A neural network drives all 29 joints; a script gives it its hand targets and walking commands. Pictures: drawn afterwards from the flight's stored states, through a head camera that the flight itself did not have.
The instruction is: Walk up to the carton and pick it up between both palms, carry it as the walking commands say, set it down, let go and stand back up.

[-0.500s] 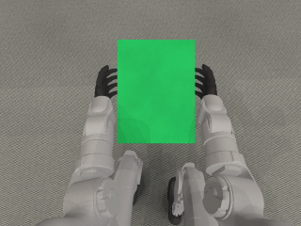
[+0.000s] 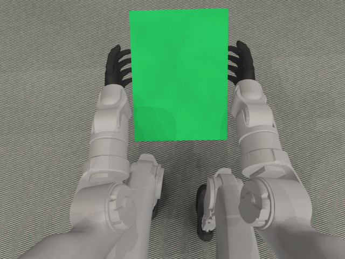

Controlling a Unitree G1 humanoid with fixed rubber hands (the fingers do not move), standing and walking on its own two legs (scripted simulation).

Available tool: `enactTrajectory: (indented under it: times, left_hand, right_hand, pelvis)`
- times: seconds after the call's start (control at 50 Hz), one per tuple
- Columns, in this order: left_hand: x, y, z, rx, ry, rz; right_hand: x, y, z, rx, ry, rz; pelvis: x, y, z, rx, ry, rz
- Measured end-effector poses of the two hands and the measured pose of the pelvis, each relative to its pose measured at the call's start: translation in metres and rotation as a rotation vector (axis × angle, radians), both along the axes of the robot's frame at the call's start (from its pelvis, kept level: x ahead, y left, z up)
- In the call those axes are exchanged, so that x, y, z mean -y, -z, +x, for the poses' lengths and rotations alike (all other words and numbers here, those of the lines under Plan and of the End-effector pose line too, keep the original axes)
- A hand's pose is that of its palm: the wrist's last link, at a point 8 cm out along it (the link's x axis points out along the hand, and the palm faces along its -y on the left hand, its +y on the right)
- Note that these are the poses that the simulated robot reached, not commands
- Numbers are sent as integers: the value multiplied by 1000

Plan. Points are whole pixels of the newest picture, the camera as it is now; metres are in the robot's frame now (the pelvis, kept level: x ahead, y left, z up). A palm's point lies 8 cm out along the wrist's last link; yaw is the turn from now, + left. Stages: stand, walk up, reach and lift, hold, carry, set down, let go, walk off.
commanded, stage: set down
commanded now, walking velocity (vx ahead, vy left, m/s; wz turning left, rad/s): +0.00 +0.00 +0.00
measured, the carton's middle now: (178, 83) +0.50 +0.06 -0.16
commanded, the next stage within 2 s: none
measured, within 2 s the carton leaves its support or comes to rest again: neither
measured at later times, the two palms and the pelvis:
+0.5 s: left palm (124, 87) +0.48 +0.20 -0.18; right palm (230, 83) +0.52 -0.07 -0.18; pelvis -0.01 +0.00 -0.06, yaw +0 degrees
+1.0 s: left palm (126, 83) +0.51 +0.22 -0.24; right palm (221, 85) +0.54 -0.06 -0.26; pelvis +0.00 +0.00 -0.11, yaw +0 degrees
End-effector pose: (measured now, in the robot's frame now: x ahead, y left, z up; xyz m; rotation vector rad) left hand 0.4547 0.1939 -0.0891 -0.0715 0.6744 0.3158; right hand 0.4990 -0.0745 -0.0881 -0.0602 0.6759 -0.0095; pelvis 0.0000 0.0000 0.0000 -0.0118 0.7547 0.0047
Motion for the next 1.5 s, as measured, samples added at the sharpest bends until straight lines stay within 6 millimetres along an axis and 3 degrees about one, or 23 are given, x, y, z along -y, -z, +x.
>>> enactTrajectory:
  times: [0.72, 1.08, 1.5]
  left_hand:
    - [-10, 127, 32, -40, 22, 12]
    - [-24, 161, 56, -72, 89, 35]
    - [-21, 165, 55, -73, 106, 18]
  right_hand:
    - [-9, 129, 35, -29, -30, -9]
    - [-16, 186, 43, -72, -69, 7]
    - [-10, 197, 39, -89, -83, 8]
  pelvis:
    - [-2, 84, -8, -3, 11, 6]
    - [-1, 112, -2, 35, 19, 12]
    - [2, 121, -8, 68, 41, 28]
